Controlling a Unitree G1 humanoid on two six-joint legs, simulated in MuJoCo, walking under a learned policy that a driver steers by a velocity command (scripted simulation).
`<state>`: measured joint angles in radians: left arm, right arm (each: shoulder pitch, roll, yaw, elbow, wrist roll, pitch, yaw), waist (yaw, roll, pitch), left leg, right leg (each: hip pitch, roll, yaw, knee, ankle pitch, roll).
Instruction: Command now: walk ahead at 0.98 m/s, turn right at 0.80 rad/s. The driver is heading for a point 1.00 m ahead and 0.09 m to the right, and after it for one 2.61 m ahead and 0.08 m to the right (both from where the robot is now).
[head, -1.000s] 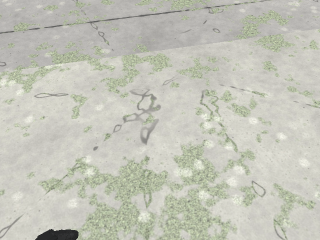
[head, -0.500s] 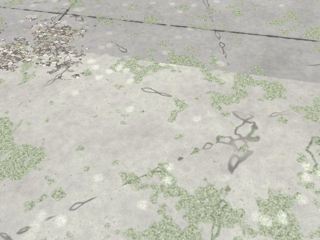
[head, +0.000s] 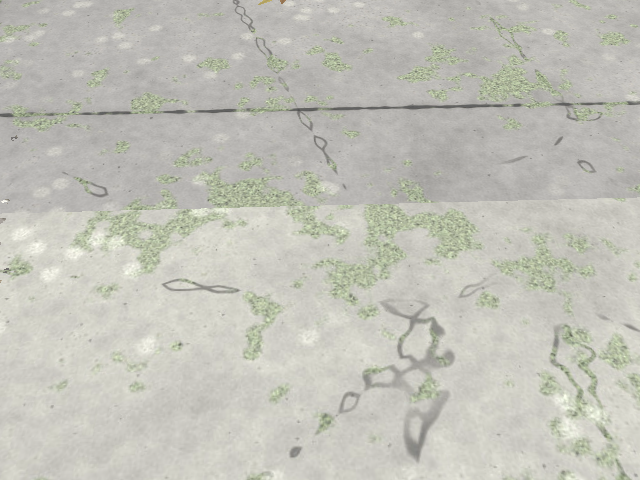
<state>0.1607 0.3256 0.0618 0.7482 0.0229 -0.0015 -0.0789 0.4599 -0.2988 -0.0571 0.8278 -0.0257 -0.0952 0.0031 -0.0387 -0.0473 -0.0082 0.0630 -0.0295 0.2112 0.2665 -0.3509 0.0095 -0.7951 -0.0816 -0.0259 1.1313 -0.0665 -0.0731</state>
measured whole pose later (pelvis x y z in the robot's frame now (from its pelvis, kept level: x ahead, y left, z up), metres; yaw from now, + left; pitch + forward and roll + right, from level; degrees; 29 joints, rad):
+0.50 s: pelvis +0.45 -0.06 -0.01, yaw -15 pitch +0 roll -1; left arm 0.43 0.29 0.04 0.87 0.01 -0.12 -0.02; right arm 0.10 -0.27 0.01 0.67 -0.01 -0.04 0.05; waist 0.05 0.02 0.05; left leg -0.78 0.14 0.04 0.76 0.07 0.06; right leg 0.15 0.18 0.00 0.15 -0.25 -0.16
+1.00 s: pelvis +0.94 -0.12 -0.01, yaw +9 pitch +2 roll -1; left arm -0.08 0.25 -0.04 0.55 0.01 -0.12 0.00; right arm 0.51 -0.27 -0.06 0.88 0.04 -0.05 -0.02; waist -0.13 -0.03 0.06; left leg 0.02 -0.17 -0.27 0.43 -0.44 0.13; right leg -0.62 0.01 0.12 0.46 0.14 0.03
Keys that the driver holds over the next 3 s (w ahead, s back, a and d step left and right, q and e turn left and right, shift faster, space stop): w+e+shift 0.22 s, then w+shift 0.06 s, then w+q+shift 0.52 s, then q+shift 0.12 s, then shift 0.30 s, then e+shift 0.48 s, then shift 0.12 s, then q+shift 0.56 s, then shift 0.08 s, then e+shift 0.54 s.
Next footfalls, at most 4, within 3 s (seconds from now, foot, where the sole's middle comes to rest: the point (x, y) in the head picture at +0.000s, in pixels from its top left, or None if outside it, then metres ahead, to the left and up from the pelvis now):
0.18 right None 0.34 -0.06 -0.77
0.64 left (346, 350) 0.81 -0.07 -0.77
1.04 right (387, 221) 1.23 -0.21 -0.77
1.42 left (308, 232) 1.19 0.01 -0.77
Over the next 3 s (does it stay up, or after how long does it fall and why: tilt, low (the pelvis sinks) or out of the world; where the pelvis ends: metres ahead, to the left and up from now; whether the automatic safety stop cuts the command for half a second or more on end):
stays up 1.16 -0.15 -0.01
